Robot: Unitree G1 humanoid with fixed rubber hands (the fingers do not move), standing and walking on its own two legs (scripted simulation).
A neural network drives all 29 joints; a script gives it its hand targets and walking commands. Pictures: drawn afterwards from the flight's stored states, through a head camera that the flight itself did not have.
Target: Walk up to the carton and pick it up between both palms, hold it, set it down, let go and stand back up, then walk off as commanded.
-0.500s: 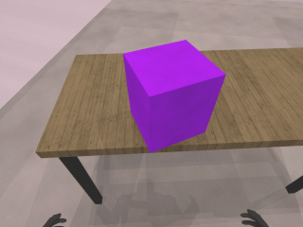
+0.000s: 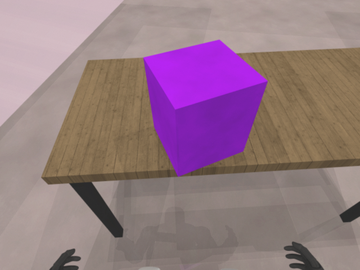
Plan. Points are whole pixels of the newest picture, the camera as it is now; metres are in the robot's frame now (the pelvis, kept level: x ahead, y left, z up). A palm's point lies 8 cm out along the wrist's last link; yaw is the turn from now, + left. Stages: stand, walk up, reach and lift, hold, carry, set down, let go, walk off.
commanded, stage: reach and lift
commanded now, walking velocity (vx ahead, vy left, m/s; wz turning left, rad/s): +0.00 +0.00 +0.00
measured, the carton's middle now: (198, 109) +0.49 -0.03 +0.07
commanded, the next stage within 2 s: none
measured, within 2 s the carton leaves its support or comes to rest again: neither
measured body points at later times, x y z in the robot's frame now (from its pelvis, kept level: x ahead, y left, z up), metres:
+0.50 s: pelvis +0.01 -0.04 +0.02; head +0.01 -0.05 +0.47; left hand +0.18 +0.22 -0.04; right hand +0.18 -0.32 -0.06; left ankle +0.04 +0.12 -0.72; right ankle +0.03 -0.14 -0.72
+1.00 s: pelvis +0.02 -0.03 +0.03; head +0.01 -0.02 +0.48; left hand +0.19 +0.20 +0.01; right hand +0.21 -0.29 -0.02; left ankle +0.04 +0.12 -0.72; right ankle +0.03 -0.14 -0.72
